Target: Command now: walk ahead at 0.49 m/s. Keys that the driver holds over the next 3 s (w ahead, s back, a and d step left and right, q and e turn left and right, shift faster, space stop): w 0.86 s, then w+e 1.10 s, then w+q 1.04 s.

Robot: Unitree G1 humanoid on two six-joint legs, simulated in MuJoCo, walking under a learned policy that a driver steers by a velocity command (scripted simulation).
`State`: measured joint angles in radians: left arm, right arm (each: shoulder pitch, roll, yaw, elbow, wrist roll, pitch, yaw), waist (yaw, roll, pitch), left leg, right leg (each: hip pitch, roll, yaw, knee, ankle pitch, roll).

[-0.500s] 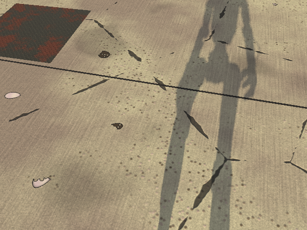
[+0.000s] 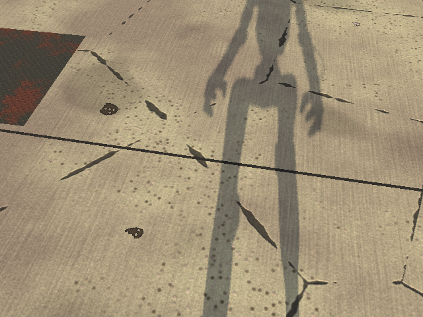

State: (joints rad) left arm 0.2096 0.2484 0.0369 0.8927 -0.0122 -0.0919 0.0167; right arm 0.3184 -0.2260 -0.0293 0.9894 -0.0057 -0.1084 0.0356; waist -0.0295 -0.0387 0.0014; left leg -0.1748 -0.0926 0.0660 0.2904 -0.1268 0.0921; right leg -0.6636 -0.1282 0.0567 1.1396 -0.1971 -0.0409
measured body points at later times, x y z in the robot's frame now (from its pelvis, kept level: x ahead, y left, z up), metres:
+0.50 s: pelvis +0.28 -0.08 +0.00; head +0.29 -0.10 +0.45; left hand +0.33 +0.18 -0.12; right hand +0.37 -0.35 -0.14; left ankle +0.28 +0.08 -0.66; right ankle +0.30 -0.16 -0.74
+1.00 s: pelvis +0.55 -0.01 -0.01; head +0.58 +0.00 +0.44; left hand +0.59 +0.25 -0.16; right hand +0.67 -0.28 -0.12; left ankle +0.61 +0.07 -0.74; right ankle +0.47 -0.17 -0.65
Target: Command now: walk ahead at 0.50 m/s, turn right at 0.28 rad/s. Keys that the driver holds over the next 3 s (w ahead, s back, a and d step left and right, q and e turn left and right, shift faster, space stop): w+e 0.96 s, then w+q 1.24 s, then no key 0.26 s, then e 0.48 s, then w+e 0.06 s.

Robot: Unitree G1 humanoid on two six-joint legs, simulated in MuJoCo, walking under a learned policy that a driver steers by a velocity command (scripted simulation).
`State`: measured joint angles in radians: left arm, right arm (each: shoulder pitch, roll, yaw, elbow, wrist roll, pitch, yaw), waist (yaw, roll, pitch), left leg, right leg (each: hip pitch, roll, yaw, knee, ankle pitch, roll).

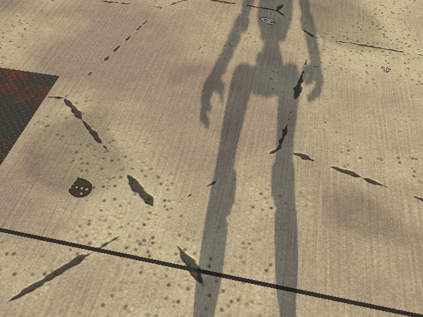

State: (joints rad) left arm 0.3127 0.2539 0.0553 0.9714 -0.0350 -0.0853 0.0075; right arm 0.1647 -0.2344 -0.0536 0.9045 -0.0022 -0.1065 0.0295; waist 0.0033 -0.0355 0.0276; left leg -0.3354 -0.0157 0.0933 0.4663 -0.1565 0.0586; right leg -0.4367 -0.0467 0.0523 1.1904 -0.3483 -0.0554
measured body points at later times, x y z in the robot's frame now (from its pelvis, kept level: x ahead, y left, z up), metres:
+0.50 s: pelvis +0.27 -0.07 -0.02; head +0.31 -0.08 +0.43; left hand +0.50 +0.14 -0.12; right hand +0.24 -0.34 -0.16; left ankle +0.11 +0.10 -0.65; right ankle +0.34 -0.15 -0.74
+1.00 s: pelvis +0.56 -0.12 -0.01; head +0.58 -0.13 +0.44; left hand +0.75 +0.09 -0.13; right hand +0.59 -0.44 -0.09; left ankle +0.68 -0.06 -0.74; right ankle +0.37 -0.16 -0.66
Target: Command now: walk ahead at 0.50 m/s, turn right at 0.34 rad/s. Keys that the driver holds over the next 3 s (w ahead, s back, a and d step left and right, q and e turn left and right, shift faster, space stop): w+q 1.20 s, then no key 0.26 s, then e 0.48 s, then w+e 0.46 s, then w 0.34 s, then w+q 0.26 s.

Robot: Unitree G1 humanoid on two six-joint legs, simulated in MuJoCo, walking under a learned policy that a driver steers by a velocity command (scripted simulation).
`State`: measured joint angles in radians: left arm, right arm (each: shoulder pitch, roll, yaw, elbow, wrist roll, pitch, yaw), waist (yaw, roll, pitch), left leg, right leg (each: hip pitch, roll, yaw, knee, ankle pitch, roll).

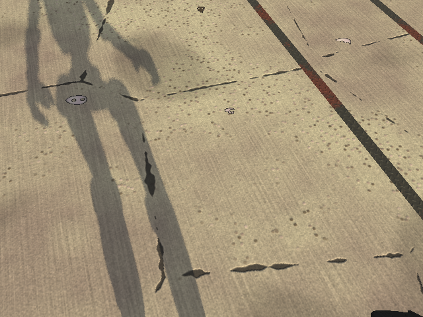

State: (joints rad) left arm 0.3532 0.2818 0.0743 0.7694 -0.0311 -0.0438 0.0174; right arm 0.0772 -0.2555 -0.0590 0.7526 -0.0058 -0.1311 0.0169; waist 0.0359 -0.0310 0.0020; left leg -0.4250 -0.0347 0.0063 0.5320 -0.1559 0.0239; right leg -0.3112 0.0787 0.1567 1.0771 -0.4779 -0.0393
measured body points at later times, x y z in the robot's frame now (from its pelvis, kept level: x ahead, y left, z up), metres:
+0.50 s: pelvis +0.25 -0.03 +0.01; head +0.26 -0.04 +0.46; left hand +0.38 +0.24 -0.07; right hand +0.34 -0.30 -0.12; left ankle +0.16 +0.10 -0.64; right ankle +0.29 -0.14 -0.73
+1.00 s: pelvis +0.47 +0.10 +0.00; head +0.50 +0.13 +0.45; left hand +0.45 +0.41 -0.11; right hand +0.72 -0.08 -0.09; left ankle +0.49 +0.19 -0.73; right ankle +0.46 -0.08 -0.63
